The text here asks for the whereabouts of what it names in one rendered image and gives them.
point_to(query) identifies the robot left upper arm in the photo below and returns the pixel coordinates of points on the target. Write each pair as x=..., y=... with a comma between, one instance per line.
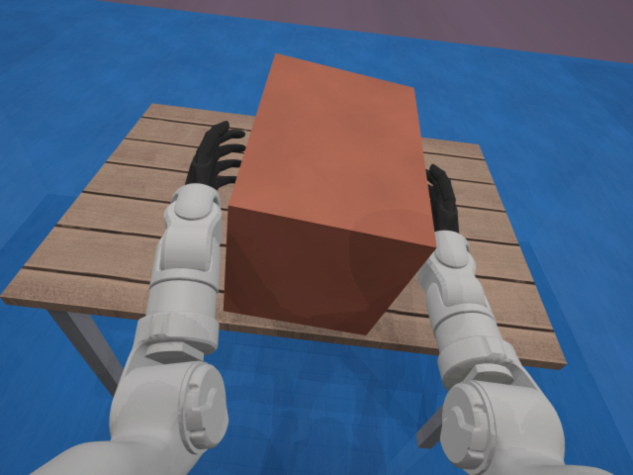
x=164, y=417

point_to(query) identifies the right robot forearm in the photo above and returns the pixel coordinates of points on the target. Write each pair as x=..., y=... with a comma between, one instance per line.
x=463, y=324

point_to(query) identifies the robot right upper arm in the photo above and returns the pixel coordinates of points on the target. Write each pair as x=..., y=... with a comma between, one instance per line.
x=498, y=429

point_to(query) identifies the carton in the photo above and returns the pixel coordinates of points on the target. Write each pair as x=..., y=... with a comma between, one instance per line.
x=330, y=216

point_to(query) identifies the left robot forearm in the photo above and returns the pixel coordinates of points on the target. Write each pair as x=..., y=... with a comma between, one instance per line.
x=179, y=324

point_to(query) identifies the table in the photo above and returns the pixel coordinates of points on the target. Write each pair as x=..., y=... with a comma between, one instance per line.
x=98, y=258

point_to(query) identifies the robot right hand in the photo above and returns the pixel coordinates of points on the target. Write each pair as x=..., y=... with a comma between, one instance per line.
x=442, y=200

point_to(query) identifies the robot left hand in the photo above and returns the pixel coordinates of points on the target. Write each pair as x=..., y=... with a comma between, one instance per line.
x=205, y=166

